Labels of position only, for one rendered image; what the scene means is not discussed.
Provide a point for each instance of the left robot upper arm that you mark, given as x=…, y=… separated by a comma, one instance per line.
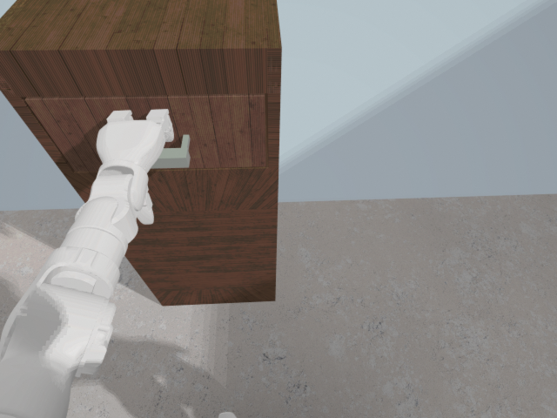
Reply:
x=61, y=334

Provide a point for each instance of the robot left hand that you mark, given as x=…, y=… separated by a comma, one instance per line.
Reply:
x=138, y=141

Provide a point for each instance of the drawer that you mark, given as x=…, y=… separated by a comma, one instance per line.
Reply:
x=226, y=130

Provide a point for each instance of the handle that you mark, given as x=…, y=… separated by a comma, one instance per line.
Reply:
x=175, y=157

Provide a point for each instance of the cabinet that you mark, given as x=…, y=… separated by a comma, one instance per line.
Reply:
x=214, y=235

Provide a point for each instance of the left robot forearm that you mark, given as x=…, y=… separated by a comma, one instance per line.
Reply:
x=89, y=258

